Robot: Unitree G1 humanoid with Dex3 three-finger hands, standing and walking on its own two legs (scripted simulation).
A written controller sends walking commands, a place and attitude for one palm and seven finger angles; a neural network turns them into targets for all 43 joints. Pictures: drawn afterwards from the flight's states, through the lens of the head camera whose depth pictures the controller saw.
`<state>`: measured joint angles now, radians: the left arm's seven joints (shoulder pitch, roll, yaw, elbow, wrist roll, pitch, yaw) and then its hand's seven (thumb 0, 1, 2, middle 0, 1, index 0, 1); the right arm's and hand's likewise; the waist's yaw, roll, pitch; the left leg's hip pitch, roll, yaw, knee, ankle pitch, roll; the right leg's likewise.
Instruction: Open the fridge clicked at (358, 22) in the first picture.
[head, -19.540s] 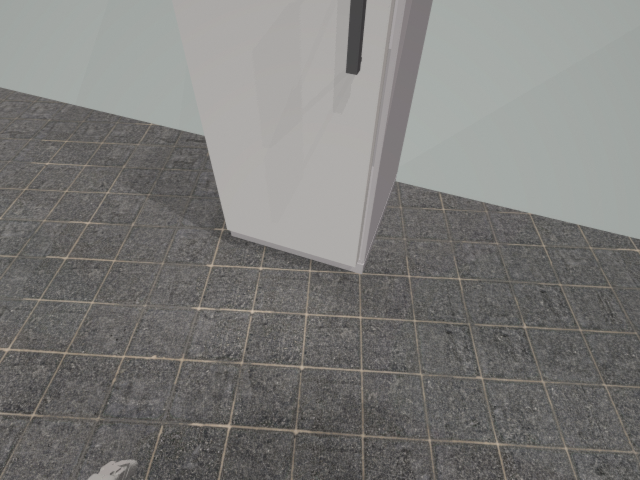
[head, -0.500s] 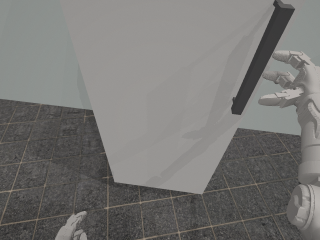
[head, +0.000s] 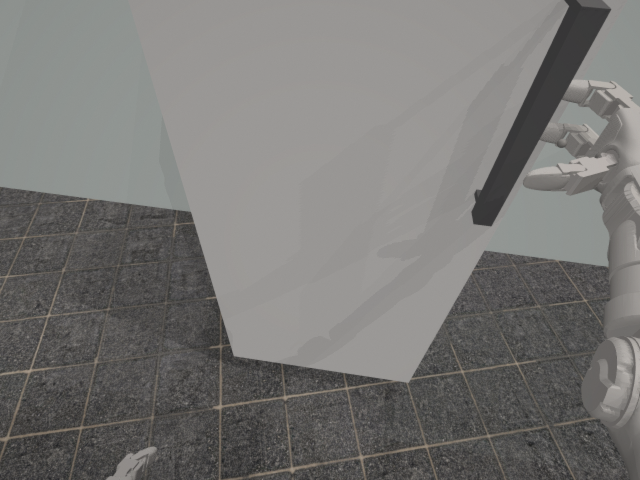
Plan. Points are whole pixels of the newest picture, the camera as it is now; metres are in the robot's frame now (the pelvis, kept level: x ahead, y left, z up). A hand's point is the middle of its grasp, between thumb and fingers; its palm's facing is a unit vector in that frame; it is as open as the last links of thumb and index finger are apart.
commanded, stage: slide the fingers in behind the handle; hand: right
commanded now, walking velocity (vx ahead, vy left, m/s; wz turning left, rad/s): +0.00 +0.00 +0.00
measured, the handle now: (520, 126) +0.50 -0.19 +0.22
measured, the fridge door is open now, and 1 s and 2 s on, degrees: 0 0 0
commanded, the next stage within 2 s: grip the handle and tug to test in 1.92 s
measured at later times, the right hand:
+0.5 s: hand (550, 148) +0.45 -0.21 +0.22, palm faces +0.04 +1.00 -0.02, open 13.9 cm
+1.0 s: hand (538, 146) +0.45 -0.19 +0.22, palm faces +0.06 +1.00 -0.01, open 14.0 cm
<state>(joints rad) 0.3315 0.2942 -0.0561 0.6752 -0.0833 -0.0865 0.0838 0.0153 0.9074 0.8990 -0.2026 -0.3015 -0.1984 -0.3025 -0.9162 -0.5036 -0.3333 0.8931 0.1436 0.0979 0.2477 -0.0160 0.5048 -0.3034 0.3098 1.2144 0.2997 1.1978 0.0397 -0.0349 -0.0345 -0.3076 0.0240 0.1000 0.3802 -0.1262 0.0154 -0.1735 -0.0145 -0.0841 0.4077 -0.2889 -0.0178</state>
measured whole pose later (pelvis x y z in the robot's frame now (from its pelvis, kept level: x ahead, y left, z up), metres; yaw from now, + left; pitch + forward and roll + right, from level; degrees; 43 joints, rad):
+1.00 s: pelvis +0.00 +0.00 +0.00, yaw +0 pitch +3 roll +0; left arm 0.27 0.27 -0.06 0.65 -0.08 -0.08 0.07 0.02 0.91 0.90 -0.20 -0.30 -0.20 -0.30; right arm -0.87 -0.42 -0.30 0.78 0.16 0.15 0.19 -0.02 0.51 -0.30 0.30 1.20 0.30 1.20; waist 0.02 -0.04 -0.04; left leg -0.30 0.02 0.10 0.39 -0.14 0.02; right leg -0.16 -0.02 -0.08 0.41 -0.30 -0.01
